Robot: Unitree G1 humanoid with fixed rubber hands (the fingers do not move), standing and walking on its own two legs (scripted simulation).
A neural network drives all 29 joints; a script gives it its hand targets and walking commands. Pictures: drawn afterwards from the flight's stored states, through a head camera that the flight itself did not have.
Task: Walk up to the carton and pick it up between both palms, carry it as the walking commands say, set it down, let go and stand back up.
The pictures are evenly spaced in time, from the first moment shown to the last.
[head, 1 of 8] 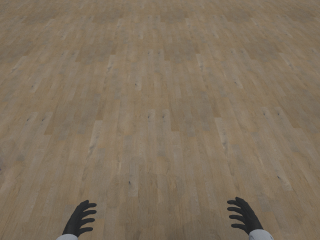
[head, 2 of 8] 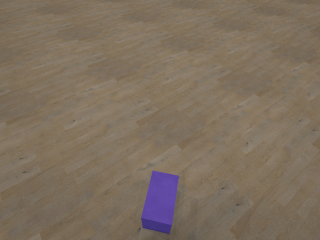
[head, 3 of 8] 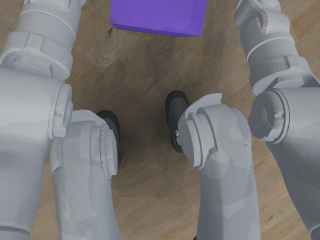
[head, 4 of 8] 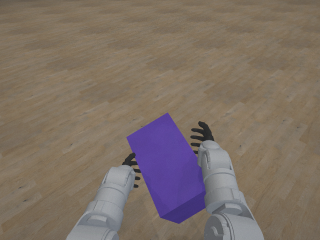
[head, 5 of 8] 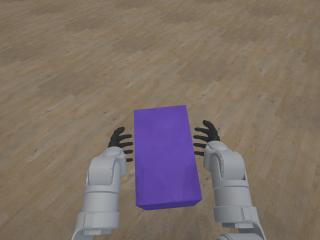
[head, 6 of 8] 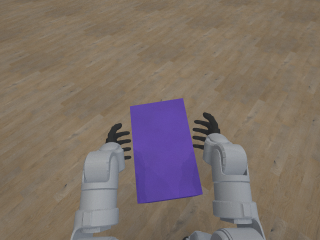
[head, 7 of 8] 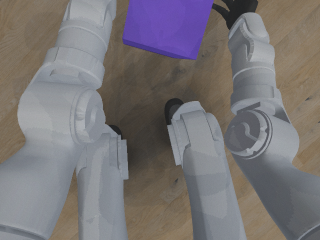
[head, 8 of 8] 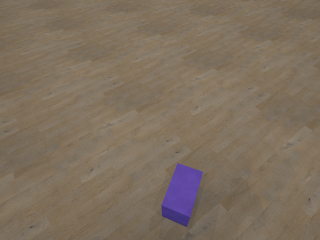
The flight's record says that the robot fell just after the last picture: no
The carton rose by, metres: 0.65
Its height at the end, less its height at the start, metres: +0.00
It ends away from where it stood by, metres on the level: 0.59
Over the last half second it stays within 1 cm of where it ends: yes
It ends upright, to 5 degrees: yes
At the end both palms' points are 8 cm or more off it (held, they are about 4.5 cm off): yes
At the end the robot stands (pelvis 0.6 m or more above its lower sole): yes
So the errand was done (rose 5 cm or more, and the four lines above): yes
